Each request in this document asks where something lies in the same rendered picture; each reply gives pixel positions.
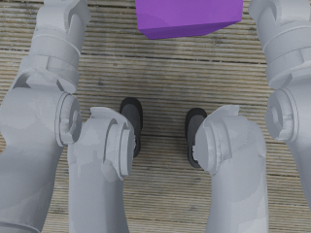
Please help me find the carton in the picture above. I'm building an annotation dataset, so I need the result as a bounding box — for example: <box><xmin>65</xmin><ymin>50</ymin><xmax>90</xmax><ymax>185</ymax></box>
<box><xmin>135</xmin><ymin>0</ymin><xmax>243</xmax><ymax>40</ymax></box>

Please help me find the right robot thigh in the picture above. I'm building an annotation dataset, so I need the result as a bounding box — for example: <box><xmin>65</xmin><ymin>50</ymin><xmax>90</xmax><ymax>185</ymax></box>
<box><xmin>198</xmin><ymin>116</ymin><xmax>269</xmax><ymax>233</ymax></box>

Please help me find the right robot upper arm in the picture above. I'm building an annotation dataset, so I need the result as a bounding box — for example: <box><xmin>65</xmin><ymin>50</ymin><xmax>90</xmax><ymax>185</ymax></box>
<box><xmin>264</xmin><ymin>83</ymin><xmax>311</xmax><ymax>211</ymax></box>

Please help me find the robot left forearm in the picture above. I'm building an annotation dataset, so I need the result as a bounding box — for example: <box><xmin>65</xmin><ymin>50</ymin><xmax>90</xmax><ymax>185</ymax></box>
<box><xmin>0</xmin><ymin>0</ymin><xmax>91</xmax><ymax>138</ymax></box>

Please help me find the left robot shin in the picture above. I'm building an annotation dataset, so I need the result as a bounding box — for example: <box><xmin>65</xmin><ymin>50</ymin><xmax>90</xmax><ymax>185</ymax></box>
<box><xmin>67</xmin><ymin>107</ymin><xmax>136</xmax><ymax>166</ymax></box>

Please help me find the robot right forearm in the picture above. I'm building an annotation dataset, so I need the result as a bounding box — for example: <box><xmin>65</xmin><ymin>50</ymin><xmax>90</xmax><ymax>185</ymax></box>
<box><xmin>248</xmin><ymin>0</ymin><xmax>311</xmax><ymax>89</ymax></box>

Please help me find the left robot upper arm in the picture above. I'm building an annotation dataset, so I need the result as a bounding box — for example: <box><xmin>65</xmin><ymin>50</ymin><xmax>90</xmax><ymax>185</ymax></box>
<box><xmin>0</xmin><ymin>87</ymin><xmax>83</xmax><ymax>233</ymax></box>

